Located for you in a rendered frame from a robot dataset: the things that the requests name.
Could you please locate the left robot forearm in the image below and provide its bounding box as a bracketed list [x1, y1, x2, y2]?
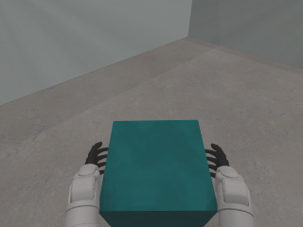
[63, 164, 101, 227]

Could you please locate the left robot hand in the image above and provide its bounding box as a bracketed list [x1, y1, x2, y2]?
[85, 142, 109, 175]

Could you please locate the right robot hand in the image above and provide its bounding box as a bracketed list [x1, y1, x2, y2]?
[205, 143, 230, 179]

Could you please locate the right robot forearm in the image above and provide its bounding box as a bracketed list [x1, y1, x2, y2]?
[215, 166, 255, 227]

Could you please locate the carton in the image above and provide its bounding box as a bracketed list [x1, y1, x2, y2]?
[98, 119, 218, 227]

